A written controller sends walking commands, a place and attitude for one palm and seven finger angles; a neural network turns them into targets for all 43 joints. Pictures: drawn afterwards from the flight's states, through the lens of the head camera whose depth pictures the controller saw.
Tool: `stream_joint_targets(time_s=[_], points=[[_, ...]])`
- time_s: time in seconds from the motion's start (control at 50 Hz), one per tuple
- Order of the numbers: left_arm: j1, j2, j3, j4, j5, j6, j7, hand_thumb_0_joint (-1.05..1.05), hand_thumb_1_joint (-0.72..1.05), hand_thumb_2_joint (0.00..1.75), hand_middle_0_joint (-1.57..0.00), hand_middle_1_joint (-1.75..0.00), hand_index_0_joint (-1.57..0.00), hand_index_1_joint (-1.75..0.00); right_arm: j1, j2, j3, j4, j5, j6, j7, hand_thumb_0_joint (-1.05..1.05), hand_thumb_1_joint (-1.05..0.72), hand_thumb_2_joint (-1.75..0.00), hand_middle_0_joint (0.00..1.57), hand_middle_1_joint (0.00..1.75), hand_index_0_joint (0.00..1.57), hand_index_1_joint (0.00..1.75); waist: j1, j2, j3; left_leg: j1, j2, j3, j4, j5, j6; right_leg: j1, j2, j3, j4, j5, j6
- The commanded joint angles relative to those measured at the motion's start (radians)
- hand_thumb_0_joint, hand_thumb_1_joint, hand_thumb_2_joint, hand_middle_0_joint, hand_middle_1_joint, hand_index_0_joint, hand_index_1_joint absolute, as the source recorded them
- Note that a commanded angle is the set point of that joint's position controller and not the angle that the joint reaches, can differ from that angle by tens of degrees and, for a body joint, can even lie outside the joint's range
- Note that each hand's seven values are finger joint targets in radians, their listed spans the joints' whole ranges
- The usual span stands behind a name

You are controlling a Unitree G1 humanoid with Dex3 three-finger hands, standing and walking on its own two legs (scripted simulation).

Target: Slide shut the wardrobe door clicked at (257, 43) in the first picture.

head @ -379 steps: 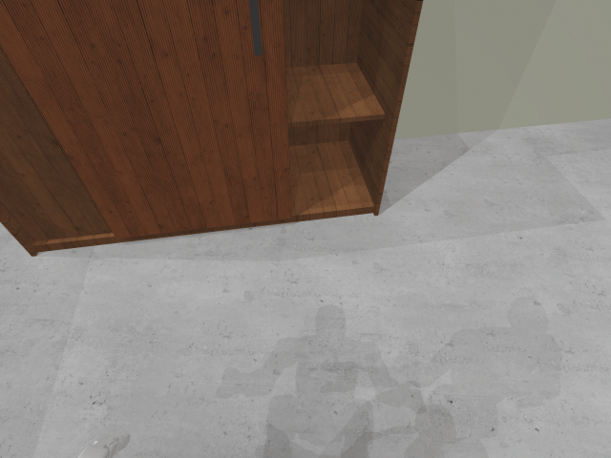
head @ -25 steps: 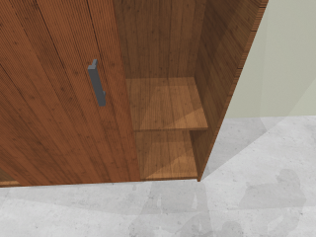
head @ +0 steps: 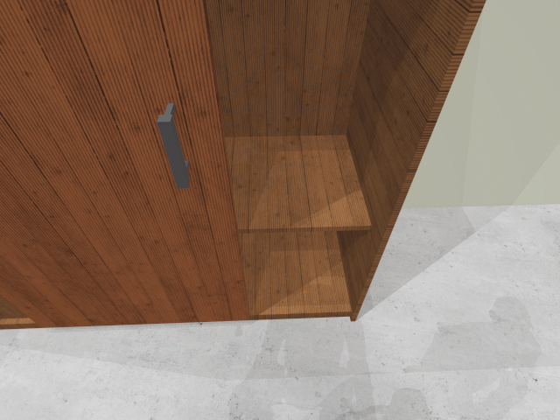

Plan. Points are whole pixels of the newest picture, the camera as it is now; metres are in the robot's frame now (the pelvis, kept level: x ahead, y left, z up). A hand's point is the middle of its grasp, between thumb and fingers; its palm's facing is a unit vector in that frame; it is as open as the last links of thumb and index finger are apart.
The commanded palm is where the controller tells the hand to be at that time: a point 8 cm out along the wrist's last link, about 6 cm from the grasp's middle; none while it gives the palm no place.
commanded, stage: look again from close up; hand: left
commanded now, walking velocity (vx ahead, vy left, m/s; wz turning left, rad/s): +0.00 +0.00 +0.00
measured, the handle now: (176, 147) +0.54 +0.22 +0.09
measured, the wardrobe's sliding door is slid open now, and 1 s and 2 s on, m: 0.38 0.38 0.38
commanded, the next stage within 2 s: shuffle to correct the standing spot in 0.04 s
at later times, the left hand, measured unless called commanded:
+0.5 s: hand out of the picture +0.01 +0.20 -0.19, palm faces +0.16 -0.97 -0.17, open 7.3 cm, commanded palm none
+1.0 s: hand (149, 406) +0.18 +0.24 -0.18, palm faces +0.17 -0.96 -0.22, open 7.2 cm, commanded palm none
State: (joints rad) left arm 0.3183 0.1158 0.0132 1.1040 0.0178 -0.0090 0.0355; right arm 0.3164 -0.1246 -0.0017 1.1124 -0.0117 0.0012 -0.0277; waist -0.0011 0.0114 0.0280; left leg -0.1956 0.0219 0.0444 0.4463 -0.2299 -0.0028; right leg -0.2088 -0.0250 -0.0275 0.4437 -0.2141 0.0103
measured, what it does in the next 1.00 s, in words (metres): walks ahead: right foot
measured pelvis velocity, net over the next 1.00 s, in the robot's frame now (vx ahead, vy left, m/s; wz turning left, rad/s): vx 0.12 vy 0.05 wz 0.13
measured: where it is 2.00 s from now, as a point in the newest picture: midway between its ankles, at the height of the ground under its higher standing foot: outside the picture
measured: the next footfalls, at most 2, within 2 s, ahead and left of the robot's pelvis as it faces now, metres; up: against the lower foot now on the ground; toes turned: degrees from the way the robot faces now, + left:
right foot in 0.78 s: +0.22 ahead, -0.07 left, +0.00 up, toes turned +0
left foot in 1.06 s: +0.15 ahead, +0.18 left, +0.00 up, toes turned +10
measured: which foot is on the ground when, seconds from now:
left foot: down 0.00-0.80, up 0.82-1.00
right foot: down 0.00-0.46, up 0.48-0.76, down 0.78-1.00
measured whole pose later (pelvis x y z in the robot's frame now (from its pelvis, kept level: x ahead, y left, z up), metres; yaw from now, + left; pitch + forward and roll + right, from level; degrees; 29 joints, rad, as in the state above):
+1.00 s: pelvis +0.12 +0.05 -0.01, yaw +8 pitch +0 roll +0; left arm 0.14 0.14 0.05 1.00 0.03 0.00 0.05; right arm 0.21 -0.16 -0.05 1.05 -0.01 0.04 -0.04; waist 0.00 0.01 0.10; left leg -0.33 0.02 0.03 0.80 -0.49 -0.03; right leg -0.31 -0.06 -0.11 0.54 -0.22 -0.01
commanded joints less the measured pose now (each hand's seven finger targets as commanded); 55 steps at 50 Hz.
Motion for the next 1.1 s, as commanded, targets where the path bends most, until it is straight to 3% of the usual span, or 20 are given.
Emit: stream_joint_targets(time_s=[0.0, 0.12, 0.2, 0.3, 0.36, 0.4, 0.42, 0.44, 0.46, 0.52, 0.66, 0.72, 0.76, 0.8, 0.88, 1.0, 1.02, 1.04, 1.06, 1.08], points=[[0.081, 0.097, 0.014, -0.028, 0.000, -0.012, 0.009, 0.00, 0.90, 0.90, -0.20, -0.30, -0.20, -0.30, 0.078, -0.097, -0.016, -0.024, 0.002, -0.013, -0.003, 0.00, -0.90, -0.90, 0.20, 0.30, 0.20, 0.30, 0.000, -0.017, 0.044, -0.042, 0.076, -0.076, -0.095, 0.047, 0.022, -0.006, -0.070, 0.071, -0.086, 0.044, -0.029], [0.076, 0.098, 0.014, -0.025, 0.000, -0.010, 0.008, 0.00, 0.90, 0.90, -0.20, -0.30, -0.20, -0.30, 0.073, -0.095, -0.013, -0.021, 0.002, -0.014, -0.004, 0.00, -0.90, -0.90, 0.20, 0.30, 0.20, 0.30, 0.001, 0.012, 0.056, -0.046, 0.078, -0.080, -0.106, 0.054, 0.021, 0.000, -0.068, 0.066, -0.084, 0.055, -0.028], [0.077, 0.129, 0.032, -0.035, 0.008, -0.001, 0.002, 0.00, 0.90, 0.90, -0.20, -0.30, -0.20, -0.30, 0.074, -0.114, -0.021, -0.033, -0.005, 0.003, 0.002, 0.00, -0.90, -0.90, 0.20, 0.30, 0.20, 0.30, 0.010, -0.035, 0.093, -0.130, 0.043, -0.079, -0.072, -0.201, 0.032, -0.019, -0.088, 0.084, -0.105, -0.256, -0.041], [0.098, 0.196, 0.074, -0.067, 0.009, 0.006, 0.006, 0.00, 0.90, 0.90, -0.20, -0.30, -0.20, -0.30, 0.042, -0.099, -0.036, -0.082, -0.013, 0.019, 0.012, 0.00, -0.90, -0.90, 0.20, 0.30, 0.20, 0.30, 0.028, -0.217, 0.104, -0.258, 0.005, 0.006, 0.316, -0.209, 0.018, -0.038, -0.313, 0.312, -0.296, -0.511, -0.156], [0.035, 0.190, 0.081, -0.090, 0.015, -0.007, 0.002, 0.00, 0.90, 0.90, -0.20, -0.30, -0.20, -0.30, 0.077, -0.077, -0.033, -0.087, -0.008, 0.000, 0.023, 0.00, -0.90, -0.90, 0.20, 0.30, 0.20, 0.30, -0.009, -0.148, 0.096, -0.176, 0.041, 0.001, 0.205, -0.200, 0.024, -0.068, -0.304, 0.191, -0.203, -0.335, -0.157], [0.003, 0.155, 0.071, -0.100, 0.011, 0.001, -0.006, 0.00, 0.90, 0.90, -0.20, -0.30, -0.20, -0.30, 0.195, -0.083, -0.028, -0.043, -0.006, -0.017, 0.018, 0.00, -0.90, -0.90, 0.20, 0.30, 0.20, 0.30, -0.050, 0.007, 0.078, 0.038, 0.011, -0.012, -0.036, -0.130, 0.034, -0.178, -0.167, 0.016, 0.012, -0.291, -0.093], [0.010, 0.099, 0.060, -0.112, 0.005, 0.007, -0.015, 0.00, 0.90, 0.90, -0.20, -0.30, -0.20, -0.30, 0.267, -0.162, -0.047, -0.027, -0.017, -0.025, 0.008, 0.00, -0.90, -0.90, 0.20, 0.30, 0.20, 0.30, -0.073, 0.260, 0.074, 0.102, 0.169, -0.273, -0.174, -0.246, 0.092, -0.315, -0.047, -0.096, 0.268, -0.303, -0.036], [-0.022, 0.065, 0.046, -0.140, 0.012, 0.004, -0.018, 0.00, 0.90, 0.90, -0.20, -0.30, -0.20, -0.30, 0.312, -0.210, -0.058, -0.024, -0.020, -0.026, -0.004, 0.00, -0.90, -0.90, 0.20, 0.30, 0.20, 0.30, -0.079, 0.354, 0.107, 0.128, 0.291, -0.464, -0.306, -0.291, 0.170, -0.456, 0.012, -0.106, 0.471, -0.381, -0.017], [-0.046, 0.074, 0.046, -0.152, 0.018, -0.001, -0.021, 0.00, 0.90, 0.90, -0.20, -0.30, -0.20, -0.30, 0.277, -0.205, -0.055, -0.038, -0.017, -0.022, -0.005, 0.00, -0.90, -0.90, 0.20, 0.30, 0.20, 0.30, -0.068, 0.236, 0.126, 0.094, 0.316, -0.463, -0.306, -0.290, 0.217, -0.474, -0.037, -0.029, 0.584, -0.329, -0.038], [-0.031, 0.080, 0.046, -0.117, 0.019, -0.013, -0.038, 0.00, 0.90, 0.90, -0.20, -0.30, -0.20, -0.30, 0.147, -0.137, -0.030, -0.072, -0.012, -0.049, -0.005, 0.00, -0.90, -0.90, 0.20, 0.30, 0.20, 0.30, -0.011, 0.065, 0.121, 0.016, 0.252, -0.318, -0.303, -0.126, 0.210, -0.445, -0.092, 0.014, 0.654, -0.138, -0.028], [-0.055, 0.040, 0.023, -0.121, 0.005, -0.016, -0.029, 0.00, 0.90, 0.90, -0.20, -0.30, -0.20, -0.30, 0.155, -0.144, -0.022, -0.038, -0.014, -0.061, -0.016, 0.00, -0.90, -0.90, 0.20, 0.30, 0.20, 0.30, -0.015, 0.047, 0.023, 0.128, 0.203, -0.095, -0.137, 0.596, 0.193, -0.237, -0.035, -0.057, 0.257, -0.084, -0.008], [0.076, 0.087, 0.031, -0.072, 0.002, -0.025, -0.009, 0.00, 0.90, 0.90, -0.20, -0.30, -0.20, -0.30, 0.107, -0.132, -0.019, -0.029, 0.001, -0.051, -0.020, 0.00, -0.90, -0.90, 0.20, 0.30, 0.20, 0.30, 0.053, 0.012, -0.053, 0.074, 0.146, -0.043, 0.032, 0.635, 0.086, 0.031, -0.034, -0.029, -0.022, 0.246, -0.004], [0.116, 0.195, 0.048, -0.057, 0.003, -0.033, 0.008, 0.00, 0.90, 0.90, -0.20, -0.30, -0.20, -0.30, 0.166, -0.102, -0.031, -0.038, 0.016, -0.034, -0.014, 0.00, -0.90, -0.90, 0.20, 0.30, 0.20, 0.30, 0.027, -0.118, -0.119, -0.126, 0.021, -0.008, 0.184, 0.135, 0.009, 0.248, -0.257, 0.203, 0.085, 0.896, -0.127], [0.103, 0.223, 0.056, -0.062, 0.001, -0.024, 0.015, 0.00, 0.90, 0.90, -0.20, -0.30, -0.20, -0.30, 0.150, -0.069, -0.040, -0.047, 0.017, -0.003, -0.022, 0.00, -0.90, -0.90, 0.20, 0.30, 0.20, 0.30, 0.021, -0.165, -0.108, -0.163, -0.020, -0.009, 0.384, -0.359, -0.014, 0.215, -0.394, 0.230, 0.032, 1.163, -0.264], [-0.027, 0.195, 0.063, -0.100, 0.012, -0.001, 0.028, 0.00, 0.90, 0.90, -0.20, -0.30, -0.20, -0.30, 0.059, -0.061, -0.048, -0.066, 0.013, 0.023, -0.014, 0.00, -0.90, -0.90, 0.20, 0.30, 0.20, 0.30, 0.012, -0.188, -0.071, -0.190, 0.009, -0.057, 0.481, -0.366, -0.020, 0.114, -0.334, 0.156, -0.014, 0.920, -0.256], [-0.121, 0.212, 0.077, -0.136, 0.007, 0.028, 0.013, 0.00, 0.90, 0.90, -0.20, -0.30, -0.20, -0.30, 0.113, -0.057, -0.059, -0.059, 0.004, 0.027, 0.000, 0.00, -0.90, -0.90, 0.20, 0.30, 0.20, 0.30, -0.042, -0.167, -0.069, 0.053, -0.006, 0.036, 0.062, 0.034, -0.031, -0.075, -0.215, 0.070, 0.048, 0.407, -0.132], [-0.118, 0.184, 0.072, -0.145, 0.002, 0.035, 0.008, 0.00, 0.90, 0.90, -0.20, -0.30, -0.20, -0.30, 0.121, -0.097, -0.062, -0.066, 0.000, 0.019, 0.000, 0.00, -0.90, -0.90, 0.20, 0.30, 0.20, 0.30, -0.046, -0.082, -0.059, 0.107, 0.039, 0.004, -0.024, 0.124, -0.018, -0.129, -0.158, 0.042, 0.117, 0.254, -0.084], [-0.100, 0.130, 0.062, -0.162, -0.004, 0.044, 0.004, 0.00, 0.90, 0.90, -0.20, -0.30, -0.20, -0.30, 0.090, -0.175, -0.073, -0.093, -0.011, 0.008, -0.001, 0.00, -0.90, -0.90, 0.20, 0.30, 0.20, 0.30, -0.034, 0.181, -0.037, 0.072, 0.229, -0.227, -0.133, 0.298, 0.051, -0.221, -0.035, -0.031, 0.252, -0.082, -0.013], [-0.113, 0.115, 0.057, -0.167, -0.005, 0.052, 0.007, 0.00, 0.90, 0.90, -0.20, -0.30, -0.20, -0.30, 0.027, -0.222, -0.076, -0.128, -0.019, 0.009, -0.006, 0.00, -0.90, -0.90, 0.20, 0.30, 0.20, 0.30, -0.029, 0.268, 0.005, -0.076, 0.353, -0.339, -0.201, 0.395, 0.148, -0.199, 0.023, -0.001, 0.435, -0.353, 0.004], [-0.104, 0.131, 0.062, -0.157, 0.002, 0.062, 0.010, 0.00, 0.90, 0.90, -0.20, -0.30, -0.20, -0.30, -0.040, -0.209, -0.067, -0.147, -0.023, 0.008, -0.010, 0.00, -0.90, -0.90, 0.20, 0.30, 0.20, 0.30, -0.010, 0.170, 0.028, -0.178, 0.347, -0.294, -0.212, 0.277, 0.185, -0.143, 0.007, 0.074, 0.558, -0.325, -0.006]])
